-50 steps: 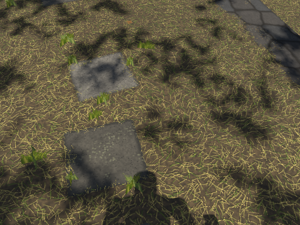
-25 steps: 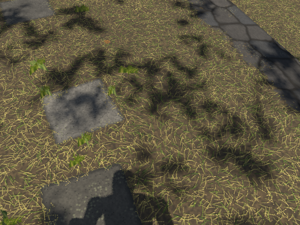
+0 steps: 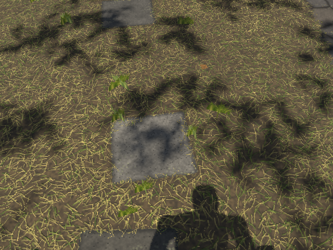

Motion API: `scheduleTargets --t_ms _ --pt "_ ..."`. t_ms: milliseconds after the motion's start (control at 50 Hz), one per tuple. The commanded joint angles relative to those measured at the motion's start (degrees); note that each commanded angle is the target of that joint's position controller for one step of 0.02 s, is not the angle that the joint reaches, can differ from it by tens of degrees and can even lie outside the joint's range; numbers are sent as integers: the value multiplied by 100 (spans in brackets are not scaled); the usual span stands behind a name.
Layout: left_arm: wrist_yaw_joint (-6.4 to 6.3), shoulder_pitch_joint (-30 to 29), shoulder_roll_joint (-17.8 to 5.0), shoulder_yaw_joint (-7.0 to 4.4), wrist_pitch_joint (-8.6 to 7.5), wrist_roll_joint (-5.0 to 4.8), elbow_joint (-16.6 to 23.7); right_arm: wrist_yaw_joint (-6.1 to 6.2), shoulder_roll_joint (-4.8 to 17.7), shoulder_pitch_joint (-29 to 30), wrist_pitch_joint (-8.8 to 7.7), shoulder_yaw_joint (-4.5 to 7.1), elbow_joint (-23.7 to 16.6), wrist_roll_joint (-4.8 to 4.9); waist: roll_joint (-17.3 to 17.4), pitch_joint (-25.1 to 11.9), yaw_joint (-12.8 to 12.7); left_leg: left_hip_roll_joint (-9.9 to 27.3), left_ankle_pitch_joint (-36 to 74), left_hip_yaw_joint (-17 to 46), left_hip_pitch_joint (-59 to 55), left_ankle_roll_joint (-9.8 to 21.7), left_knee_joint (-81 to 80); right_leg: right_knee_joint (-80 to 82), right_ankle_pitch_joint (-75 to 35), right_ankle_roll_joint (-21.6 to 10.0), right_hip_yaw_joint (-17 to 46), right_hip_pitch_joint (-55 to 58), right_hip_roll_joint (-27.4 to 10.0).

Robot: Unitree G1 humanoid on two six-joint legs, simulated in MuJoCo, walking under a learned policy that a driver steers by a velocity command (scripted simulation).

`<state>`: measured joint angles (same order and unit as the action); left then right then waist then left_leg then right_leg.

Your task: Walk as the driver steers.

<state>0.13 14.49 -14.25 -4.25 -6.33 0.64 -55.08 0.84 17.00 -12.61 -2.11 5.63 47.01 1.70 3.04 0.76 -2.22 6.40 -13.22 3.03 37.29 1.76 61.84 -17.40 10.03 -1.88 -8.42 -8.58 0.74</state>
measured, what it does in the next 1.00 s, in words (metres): walks ahead, turning left: left foot, then right foot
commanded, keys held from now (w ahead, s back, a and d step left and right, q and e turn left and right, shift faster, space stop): w+q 0.62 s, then no key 0.38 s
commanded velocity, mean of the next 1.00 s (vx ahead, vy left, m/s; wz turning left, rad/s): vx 0.40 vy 0.00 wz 0.47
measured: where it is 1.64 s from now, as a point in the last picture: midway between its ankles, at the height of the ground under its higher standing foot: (144, 241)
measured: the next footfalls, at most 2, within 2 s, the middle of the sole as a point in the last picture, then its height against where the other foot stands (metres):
left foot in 0.28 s outside the picture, level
right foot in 0.76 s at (166, 215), level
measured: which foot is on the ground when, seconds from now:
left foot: up 0.00-0.26, down 0.28-0.78, up 0.80-1.00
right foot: down 0.00-0.30, up 0.32-0.74, down 0.76-1.00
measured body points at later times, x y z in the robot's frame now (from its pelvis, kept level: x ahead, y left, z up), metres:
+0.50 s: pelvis +0.26 +0.09 +0.00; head +0.29 +0.11 +0.45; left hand +0.33 +0.40 -0.11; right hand +0.42 -0.15 -0.11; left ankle +0.26 +0.16 -0.75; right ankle +0.35 -0.08 -0.66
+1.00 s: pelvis +0.48 +0.11 -0.01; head +0.52 +0.12 +0.44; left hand +0.49 +0.40 -0.13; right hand +0.71 -0.08 -0.13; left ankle +0.40 +0.24 -0.71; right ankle +0.60 +0.06 -0.75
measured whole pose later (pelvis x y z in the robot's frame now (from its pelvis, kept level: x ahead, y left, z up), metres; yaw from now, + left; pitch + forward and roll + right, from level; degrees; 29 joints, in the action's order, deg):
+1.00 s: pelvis +0.48 +0.11 -0.01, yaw +28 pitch +1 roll +0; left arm 1.6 6.7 -13.0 -1.8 -3.1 1.5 -47.2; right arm 2.3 16.1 -13.1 1.4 3.3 41.5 0.1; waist 1.6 3.4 -0.5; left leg 1.6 -26.7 4.5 24.0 -3.3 49.8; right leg -25.4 5.7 -2.5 -1.9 -21.1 1.5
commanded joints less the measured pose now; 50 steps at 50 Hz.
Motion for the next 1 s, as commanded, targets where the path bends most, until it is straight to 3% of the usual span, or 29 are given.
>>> scheduleTargets --t_ms 20,100,160,200,240,260,280,300,320,340,360,380,400,420,500,620,660,720,760,780,800,820,840,860,880,900,920,960,1000 --pt "-68 -343 -820 -169 -82 6 340 -63 46 -88 9 -7 -375 -25 -628 85 198 245 806 255 404 -54 -596 1068 -1090 -853 805 191 -1647" --pt "-115 -121 -986 -205 -1 -41 330 -225 -30 729 -32 -93 -662 -44 -531 301 -82 131 1477 -196 232 -18 -1735 1061 -1218 -728 158 416 -1590" --pt "-114 169 -1117 -246 106 -116 269 -331 -16 1207 -15 -128 -925 -35 -531 466 -227 41 1221 -423 318 86 -2219 882 -1368 -650 -55 954 -1747" --pt "-110 221 -1212 -278 191 -172 253 -392 73 1304 0 -104 -1071 -29 -611 461 -163 -99 759 -602 191 233 -2415 547 -2037 -549 -199 1294 -1848" --pt "-128 111 -1388 -326 267 -218 308 -412 290 951 29 6 -1092 -40 -823 106 147 -490 185 -938 -580 457 -2465 -308 -3967 -431 -395 1428 -1843" --pt "-139 24 -1437 -336 321 -240 337 -403 485 300 36 129 -949 -22 -819 -254 545 -775 172 -1097 -1437 621 -2668 -1249 -4688 -340 -534 1315 -1732" --pt "-152 16 -1346 -292 338 -226 373 -330 849 -697 54 338 -666 -8 -632 -776 1031 -1013 517 -1024 -2974 848 -2993 -2588 -4370 -125 -658 632 -1494" --pt "-130 170 -854 -129 283 27 538 -191 1437 -1328 107 501 -532 6 538 -1223 1040 173 770 819 -4620 1241 -3045 -4550 -1018 163 -646 -1123 -1114" --pt "-50 383 -401 39 55 -5 880 -227 1737 -998 11 470 -753 -20 1365 -2012 494 1299 -576 4199 -5975 2367 -4174 -6176 2456 389 514 -3162 60" --pt "20 -374 -939 -70 -151 -255 979 -294 1193 -1108 -69 304 -776 -73 426 -1875 912 1298 -623 4112 -5865 2072 -4641 -6437 2170 238 1311 -3796 -190" --pt "44 -636 -966 -75 -238 -364 1089 -298 951 -924 -141 230 -746 -98 288 -1187 814 1118 -221 3262 -5277 1843 -4586 -6162 1672 80 1242 -4036 -409" --pt "-5 -586 -896 -68 -252 -257 994 -294 778 -510 -180 174 -811 -84 -250 -760 524 853 382 2569 -4367 1653 -4573 -5661 1227 63 1273 -3682 -670" --pt "-39 -487 -965 -123 -201 -130 925 -268 591 -146 -189 110 -890 -105 -224 -563 301 644 903 2058 -3650 1518 -4620 -5154 977 101 1301 -3227 -844" --pt "-25 -375 -976 -146 -114 -103 906 -240 529 25 -192 75 -975 -162 -96 -475 149 513 1161 1852 -3184 1479 -4749 -4942 821 139 1329 -2862 -922" --pt "-52 -735 -723 -110 72 27 1113 -98 765 -207 -238 128 -922 -109 -154 -248 138 269 1796 1344 -2587 1512 -4991 -3810 40 474 1173 -2803 -741" --pt "55 -1860 -534 7 -2 -66 1510 1 823 -694 -176 155 -755 -52 173 24 574 -38 909 1158 -2385 1086 -4872 -1593 -1628 497 1118 -2307 -256" --pt "107 -1950 -612 0 -48 -43 1591 22 764 -826 -137 139 -653 -58 249 56 613 23 1503 1190 -2634 992 -4489 -1280 -1727 402 1105 -2215 -165" --pt "180 -1750 -775 -55 -130 14 1589 94 674 -916 -36 111 -605 -97 402 -156 542 162 2309 1460 -3227 797 -3732 -1002 -1371 171 1092 -1953 -52" --pt "166 -1092 -903 -114 -196 103 1422 111 561 -675 -8 61 -694 -100 417 -475 156 -145 3073 1370 -3304 528 -2899 -535 -1943 -89 911 -1009 -36" --pt "149 -549 -1195 -162 -230 227 1391 106 344 -634 -28 -25 -849 -179 47 -1177 -42 -483 2318 1176 -2762 268 -1816 -952 -3842 -405 1480 341 -793" --pt "122 -36 -1445 -218 -147 277 1302 97 73 -1616 -46 -121 -752 -144 -1371 -2118 138 -1221 -1159 787 -1148 -196 244 -1281 -5482 -1521 3110 2408 -2255" --pt "173 224 -1178 -174 -38 30 1176 62 428 -2044 -47 -98 -653 -84 -1758 -2692 134 -1237 -2845 948 -519 -326 1127 -1009 -4354 -1875 4256 2767 -2680" --pt "186 -59 -939 -99 45 -63 1272 66 809 -1546 32 6 -624 -19 -1119 -2017 -2 -989 -2510 1010 -211 -427 1517 -764 -3105 -1622 3842 2119 -2378" --pt "171 -449 -727 -4 123 -19 1337 104 834 -990 126 11 -727 -42 -746 -1415 20 -801 -2179 758 -143 -482 1371 -583 -2386 -1345 3258 1378 -2057" --pt "171 -811 -499 106 167 24 1351 130 746 -734 224 3 -774 -98 -626 -937 148 -609 -1952 656 -316 -516 920 -362 -2002 -1232 2837 549 -1809" --pt "166 -1052 -438 148 194 66 1331 144 614 -682 315 -12 -809 -131 -788 -702 334 -391 -1763 561 -752 -517 338 -149 -1663 -1099 2541 -127 -1588" --pt "169 -1197 -517 126 231 94 1281 151 417 -788 375 -63 -770 -135 -991 -543 451 -375 -1657 329 -1224 -529 -295 25 -1558 -994 2167 -647 -1312" --pt "140 -1243 -668 73 259 111 1211 179 169 -855 365 -148 -697 -172 -1178 -622 459 -432 -1482 37 -1837 -550 -1263 48 -2127 -1045 1743 -906 -1140" --pt "99 -1113 -762 46 286 50 1116 173 176 -795 337 -169 -647 -176 -1133 -929 395 -413 -795 -2 -2224 -508 -1943 -9 -2171 -1117 1745 -693 -1258"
